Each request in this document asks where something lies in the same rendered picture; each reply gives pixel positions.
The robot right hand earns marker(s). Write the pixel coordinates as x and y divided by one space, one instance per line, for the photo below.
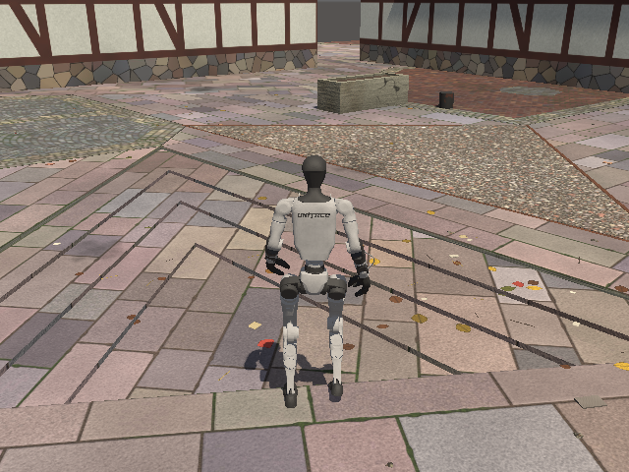
361 281

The robot left upper arm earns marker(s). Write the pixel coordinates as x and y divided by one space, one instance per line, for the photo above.
283 208

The robot left hand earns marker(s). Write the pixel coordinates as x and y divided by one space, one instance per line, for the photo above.
279 262

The right robot forearm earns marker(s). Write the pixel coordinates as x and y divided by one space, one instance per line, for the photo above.
360 262

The robot right upper arm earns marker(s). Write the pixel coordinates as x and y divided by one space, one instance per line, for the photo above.
346 208

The robot torso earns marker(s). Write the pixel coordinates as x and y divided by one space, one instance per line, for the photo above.
314 227

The left robot forearm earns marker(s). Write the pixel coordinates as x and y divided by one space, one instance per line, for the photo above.
270 255

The right robot foot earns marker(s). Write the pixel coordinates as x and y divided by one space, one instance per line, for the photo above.
336 389

